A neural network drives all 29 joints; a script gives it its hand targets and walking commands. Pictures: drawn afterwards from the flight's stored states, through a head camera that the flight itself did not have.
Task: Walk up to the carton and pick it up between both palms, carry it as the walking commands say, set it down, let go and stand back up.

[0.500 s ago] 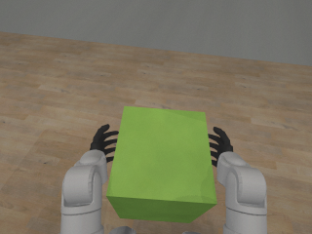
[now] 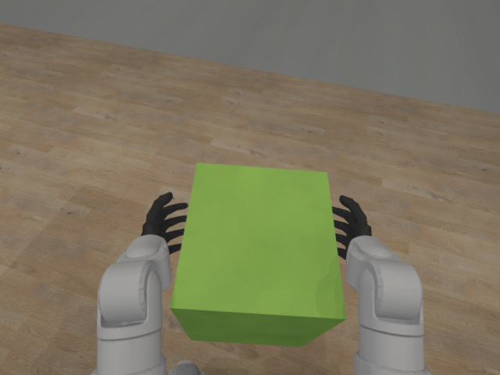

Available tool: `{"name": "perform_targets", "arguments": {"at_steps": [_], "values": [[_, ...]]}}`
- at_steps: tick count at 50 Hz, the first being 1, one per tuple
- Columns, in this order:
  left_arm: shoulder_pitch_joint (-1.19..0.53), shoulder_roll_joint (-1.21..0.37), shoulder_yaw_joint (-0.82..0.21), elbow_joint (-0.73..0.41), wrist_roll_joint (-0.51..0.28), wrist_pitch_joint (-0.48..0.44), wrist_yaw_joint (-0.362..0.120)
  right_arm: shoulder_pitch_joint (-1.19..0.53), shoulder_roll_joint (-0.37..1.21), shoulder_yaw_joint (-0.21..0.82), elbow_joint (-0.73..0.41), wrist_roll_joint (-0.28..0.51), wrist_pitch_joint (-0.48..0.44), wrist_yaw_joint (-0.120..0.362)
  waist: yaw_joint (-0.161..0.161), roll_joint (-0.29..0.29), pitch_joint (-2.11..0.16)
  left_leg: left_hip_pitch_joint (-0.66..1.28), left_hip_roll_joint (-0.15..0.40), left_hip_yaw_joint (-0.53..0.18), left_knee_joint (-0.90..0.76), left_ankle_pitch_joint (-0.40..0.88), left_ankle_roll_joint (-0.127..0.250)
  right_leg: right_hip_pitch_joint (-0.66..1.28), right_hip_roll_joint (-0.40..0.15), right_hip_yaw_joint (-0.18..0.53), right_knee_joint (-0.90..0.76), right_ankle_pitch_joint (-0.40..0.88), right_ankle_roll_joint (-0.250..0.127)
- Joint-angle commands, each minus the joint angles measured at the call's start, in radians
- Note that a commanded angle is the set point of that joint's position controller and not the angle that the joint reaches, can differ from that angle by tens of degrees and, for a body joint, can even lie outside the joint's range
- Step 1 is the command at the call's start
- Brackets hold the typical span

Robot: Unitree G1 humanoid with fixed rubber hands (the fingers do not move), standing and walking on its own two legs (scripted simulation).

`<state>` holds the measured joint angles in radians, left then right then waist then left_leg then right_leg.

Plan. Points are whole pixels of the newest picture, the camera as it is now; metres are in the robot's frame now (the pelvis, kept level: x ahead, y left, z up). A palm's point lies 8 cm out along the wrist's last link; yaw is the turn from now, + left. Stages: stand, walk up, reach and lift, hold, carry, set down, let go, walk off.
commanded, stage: carry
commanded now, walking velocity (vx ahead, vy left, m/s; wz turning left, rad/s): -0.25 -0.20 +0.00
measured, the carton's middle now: (253, 263) +0.29 +0.01 +0.00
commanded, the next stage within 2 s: none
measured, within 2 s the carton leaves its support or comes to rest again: neither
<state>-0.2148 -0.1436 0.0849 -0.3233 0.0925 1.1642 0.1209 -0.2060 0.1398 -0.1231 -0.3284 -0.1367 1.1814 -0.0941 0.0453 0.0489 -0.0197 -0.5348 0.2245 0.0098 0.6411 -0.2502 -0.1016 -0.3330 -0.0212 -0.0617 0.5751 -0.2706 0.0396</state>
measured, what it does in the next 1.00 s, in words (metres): walks backwards: left foot, then right foot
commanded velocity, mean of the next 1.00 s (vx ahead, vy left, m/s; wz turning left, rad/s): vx -0.25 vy -0.20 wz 0.00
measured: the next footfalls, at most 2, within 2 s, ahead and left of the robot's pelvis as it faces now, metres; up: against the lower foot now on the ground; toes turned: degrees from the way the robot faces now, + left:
left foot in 0.28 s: -0.09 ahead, +0.03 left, +0.00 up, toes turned +10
right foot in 0.64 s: -0.20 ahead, -0.33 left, +0.00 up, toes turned -4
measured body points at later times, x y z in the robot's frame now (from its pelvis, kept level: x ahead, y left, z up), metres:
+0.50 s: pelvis -0.17 -0.11 +0.02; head -0.16 -0.08 +0.47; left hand +0.10 +0.06 +0.08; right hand +0.13 -0.23 +0.10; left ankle -0.13 +0.02 -0.72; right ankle -0.17 -0.28 -0.64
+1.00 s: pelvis -0.36 -0.25 +0.01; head -0.35 -0.23 +0.46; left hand -0.07 -0.10 +0.08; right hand -0.06 -0.40 +0.09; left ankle -0.37 -0.16 -0.72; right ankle -0.25 -0.33 -0.71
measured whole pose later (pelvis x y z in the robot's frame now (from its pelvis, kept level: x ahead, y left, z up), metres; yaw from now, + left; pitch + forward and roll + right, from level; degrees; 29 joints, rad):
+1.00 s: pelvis -0.36 -0.25 +0.01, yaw +2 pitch +3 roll -1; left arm -0.20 -0.14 0.09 -0.30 0.13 1.17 0.10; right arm -0.22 0.14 -0.13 -0.28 -0.10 1.18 -0.12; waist -0.03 -0.04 -0.05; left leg -0.31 0.03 0.13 0.58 -0.32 0.03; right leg -0.50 0.02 -0.11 0.60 -0.24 -0.03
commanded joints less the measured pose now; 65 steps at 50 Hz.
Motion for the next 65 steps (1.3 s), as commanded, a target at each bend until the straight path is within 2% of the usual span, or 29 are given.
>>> {"name": "perform_targets", "arguments": {"at_steps": [1, 3, 4, 8, 11, 13, 14, 15, 16, 17, 19, 22, 29, 31, 32, 33, 34, 35, 37, 39, 44, 46, 48, 49, 50, 52, 56, 63, 65], "values": [[-0.401, -0.996, -0.708, -0.024, -0.406, 0.008, -0.284, -0.487, 0.932, 0.754, -0.069, 0.426, 0.001, 0.250, -0.033, -0.405, -0.261, -0.011, -0.167, 0.021, 0.532, -0.496, 0.048, 0.041, -0.339, 0.259, -0.250, 0.504, -0.237], [-0.429, -1.017, -0.707, -0.076, -0.401, -0.010, -0.284, -0.556, 0.981, 0.810, -0.136, 0.488, -0.019, 0.252, -0.032, -0.240, -0.276, 0.018, -0.171, 0.015, 0.677, -0.330, 0.065, 0.048, -0.235, 0.058, -0.195, 0.489, -0.194], [-0.437, -1.012, -0.703, -0.094, -0.398, -0.015, -0.279, -0.571, 0.978, 0.821, -0.165, 0.510, -0.020, 0.253, -0.031, -0.218, -0.291, -0.007, -0.170, 0.026, 0.686, -0.272, 0.063, 0.094, -0.218, 0.045, -0.172, 0.456, -0.191], [-0.361, -0.964, -0.655, -0.084, -0.353, -0.011, -0.255, -0.558, 0.939, 0.812, -0.184, 0.525, -0.002, 0.246, -0.035, -0.242, -0.336, 0.024, -0.179, 0.074, 0.379, -0.295, 0.066, 0.216, -0.223, 0.140, -0.170, 0.375, -0.203], [-0.309, -0.939, -0.653, -0.037, -0.328, 0.007, -0.248, -0.490, 0.915, 0.786, -0.114, 0.505, 0.021, 0.251, -0.030, -0.275, -0.384, 0.103, -0.177, 0.078, 0.080, -0.284, 0.099, 0.296, -0.244, 0.216, -0.180, 0.470, -0.222], [-0.292, -0.939, -0.664, 0.000, -0.319, 0.015, -0.246, -0.454, 0.910, 0.760, -0.048, 0.490, 0.029, 0.263, -0.037, -0.212, -0.412, 0.251, -0.149, 0.092, -0.193, -0.080, 0.112, 0.266, -0.226, 0.192, -0.172, 0.473, -0.180], [-0.307, -0.946, -0.671, 0.010, -0.321, 0.014, -0.243, -0.454, 0.915, 0.748, -0.024, 0.487, 0.028, 0.270, -0.043, -0.148, -0.396, 0.377, -0.074, 0.030, -0.318, 0.025, 0.123, 0.148, -0.190, 0.163, -0.139, 0.391, -0.125], [-0.331, -0.947, -0.679, 0.011, -0.334, 0.013, -0.246, -0.425, 0.919, 0.733, 0.008, 0.472, 0.021, 0.275, -0.059, 0.073, -0.355, 0.511, 0.126, -0.212, -0.329, 0.173, 0.189, -0.123, -0.089, 0.102, -0.020, 0.157, -0.050], [-0.409, -0.946, -0.707, -0.042, -0.363, 0.014, -0.256, -0.396, 0.925, 0.705, 0.041, 0.459, 0.006, 0.282, -0.070, 0.345, -0.295, 0.452, 0.372, -0.394, -0.342, 0.466, 0.332, -0.292, 0.014, 0.003, 0.224, -0.281, -0.006], [-0.462, -0.987, -0.728, -0.049, -0.371, 0.008, -0.255, -0.424, 0.952, 0.712, -0.005, 0.464, 0.002, 0.283, -0.065, 0.192, -0.261, 0.410, 0.344, -0.314, -0.287, 0.644, 0.343, -0.292, 0.009, 0.121, 0.460, -0.297, -0.005], [-0.493, -1.021, -0.752, -0.057, -0.406, -0.001, -0.261, -0.447, 0.955, 0.700, -0.043, 0.458, -0.008, 0.280, -0.057, 0.060, -0.226, 0.324, 0.218, -0.126, -0.253, 0.537, 0.253, -0.274, 0.007, 0.173, 0.608, -0.188, -0.006], [-0.498, -0.999, -0.776, -0.075, -0.431, 0.000, -0.258, -0.449, 0.919, 0.674, -0.063, 0.437, -0.013, 0.265, -0.048, 0.132, -0.266, 0.389, 0.107, -0.015, -0.212, 0.547, 0.195, -0.264, 0.018, 0.108, 0.562, -0.148, 0.024], [-0.420, -0.950, -0.770, -0.049, -0.434, 0.030, -0.259, -0.347, 0.865, 0.658, -0.041, 0.374, 0.003, 0.242, -0.063, 0.255, -0.325, 0.408, 0.135, -0.077, -0.219, 0.448, 0.167, -0.083, 0.020, -0.014, 0.114, -0.215, 0.013], [-0.388, -0.957, -0.754, -0.021, -0.431, 0.033, -0.268, -0.355, 0.870, 0.673, -0.037, 0.367, 0.001, 0.241, -0.040, 0.212, -0.342, 0.339, 0.094, -0.049, -0.153, 0.322, 0.129, 0.061, 0.005, -0.040, -0.159, -0.094, -0.014], [-0.384, -0.963, -0.750, -0.016, -0.433, 0.031, -0.273, -0.364, 0.872, 0.680, -0.034, 0.369, 0.000, 0.243, -0.036, 0.086, -0.312, 0.225, 0.035, 0.002, -0.059, 0.175, 0.090, 0.140, -0.050, 0.017, -0.288, -0.064, -0.027], [-0.388, -0.958, -0.735, -0.005, -0.419, 0.029, -0.278, -0.380, 0.868, 0.687, -0.037, 0.369, 0.001, 0.247, -0.039, -0.231, -0.298, 0.012, -0.093, 0.095, 0.083, -0.213, 0.020, 0.187, -0.277, 0.276, -0.359, 0.076, -0.099], [-0.362, -0.983, -0.707, 0.005, -0.394, 0.013, -0.282, -0.436, 0.896, 0.731, -0.058, 0.401, 0.005, 0.252, -0.027, -0.460, -0.282, -0.056, -0.197, 0.116, 0.411, -0.514, 0.017, 0.070, -0.415, 0.369, -0.313, 0.384, -0.252], [-0.415, -1.006, -0.704, -0.029, -0.406, 0.003, -0.286, -0.515, 0.946, 0.764, -0.069, 0.436, -0.006, 0.254, -0.028, -0.363, -0.275, 0.003, -0.165, 0.016, 0.591, -0.470, 0.057, 0.047, -0.321, 0.222, -0.247, 0.499, -0.253], [-0.434, -1.018, -0.710, -0.085, -0.404, -0.016, -0.283, -0.568, 0.979, 0.815, -0.146, 0.498, -0.023, 0.254, -0.032, -0.226, -0.277, 0.013, -0.169, 0.027, 0.678, -0.296, 0.064, 0.052, -0.222, 0.037, -0.201, 0.428, -0.194], [-0.429, -0.997, -0.691, -0.108, -0.395, -0.020, -0.268, -0.594, 0.956, 0.815, -0.188, 0.525, -0.022, 0.251, -0.035, -0.198, -0.298, -0.010, -0.168, 0.062, 0.597, -0.246, 0.055, 0.137, -0.198, 0.044, -0.153, 0.414, -0.191], [-0.320, -0.936, -0.654, -0.045, -0.335, 0.003, -0.252, -0.501, 0.919, 0.791, -0.125, 0.505, 0.014, 0.248, -0.032, -0.280, -0.372, 0.080, -0.182, 0.085, 0.140, -0.292, 0.098, 0.281, -0.241, 0.203, -0.177, 0.472, -0.219], [-0.297, -0.932, -0.659, -0.008, -0.323, 0.013, -0.250, -0.461, 0.909, 0.765, -0.060, 0.488, 0.024, 0.257, -0.031, -0.241, -0.404, 0.178, -0.175, 0.101, -0.084, -0.175, 0.112, 0.296, -0.236, 0.210, -0.176, 0.497, -0.203], [-0.319, -0.944, -0.673, 0.015, -0.324, 0.012, -0.245, -0.458, 0.915, 0.741, -0.013, 0.482, 0.024, 0.271, -0.042, -0.114, -0.392, 0.421, -0.041, -0.009, -0.338, 0.031, 0.133, 0.096, -0.169, 0.158, -0.115, 0.347, -0.106], [-0.349, -0.936, -0.686, 0.000, -0.343, 0.013, -0.254, -0.406, 0.915, 0.721, 0.033, 0.458, 0.012, 0.276, -0.062, 0.195, -0.346, 0.504, 0.244, -0.320, -0.327, 0.297, 0.251, -0.192, -0.041, 0.064, 0.039, 0.025, -0.030], [-0.428, -0.956, -0.713, -0.040, -0.365, 0.009, -0.257, -0.418, 0.927, 0.712, 0.013, 0.461, 0.001, 0.283, -0.067, 0.288, -0.297, 0.443, 0.387, -0.369, -0.329, 0.543, 0.347, -0.294, 0.012, 0.043, 0.319, -0.301, -0.006], [-0.483, -1.010, -0.744, -0.046, -0.391, -0.001, -0.262, -0.437, 0.953, 0.701, -0.022, 0.453, -0.006, 0.282, -0.060, 0.064, -0.234, 0.324, 0.257, -0.178, -0.271, 0.506, 0.284, -0.263, 0.007, 0.174, 0.570, -0.224, -0.010], [-0.502, -0.989, -0.780, -0.074, -0.435, -0.001, -0.260, -0.451, 0.911, 0.668, -0.060, 0.431, -0.016, 0.264, -0.047, 0.136, -0.263, 0.373, 0.100, -0.012, -0.227, 0.473, 0.191, -0.251, 0.021, 0.106, 0.544, -0.141, 0.023], [-0.420, -0.946, -0.775, -0.043, -0.439, 0.029, -0.262, -0.347, 0.859, 0.655, -0.031, 0.368, 0.000, 0.242, -0.058, 0.251, -0.326, 0.392, 0.131, -0.077, -0.222, 0.381, 0.164, -0.066, 0.021, -0.013, 0.083, -0.203, 0.006], [-0.389, -0.954, -0.758, -0.014, -0.435, 0.030, -0.271, -0.358, 0.864, 0.671, -0.028, 0.363, -0.002, 0.242, -0.036, 0.184, -0.330, 0.298, 0.072, -0.034, -0.138, 0.252, 0.119, 0.086, 0.001, -0.032, -0.200, -0.093, -0.024]]}}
